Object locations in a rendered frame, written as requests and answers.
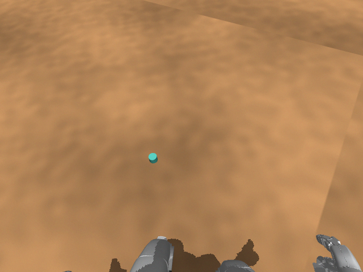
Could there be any tin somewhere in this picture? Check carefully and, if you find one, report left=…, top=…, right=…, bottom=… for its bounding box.
left=149, top=153, right=158, bottom=163

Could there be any right robot hand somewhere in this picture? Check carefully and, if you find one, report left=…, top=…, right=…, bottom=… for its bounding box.
left=313, top=235, right=361, bottom=272

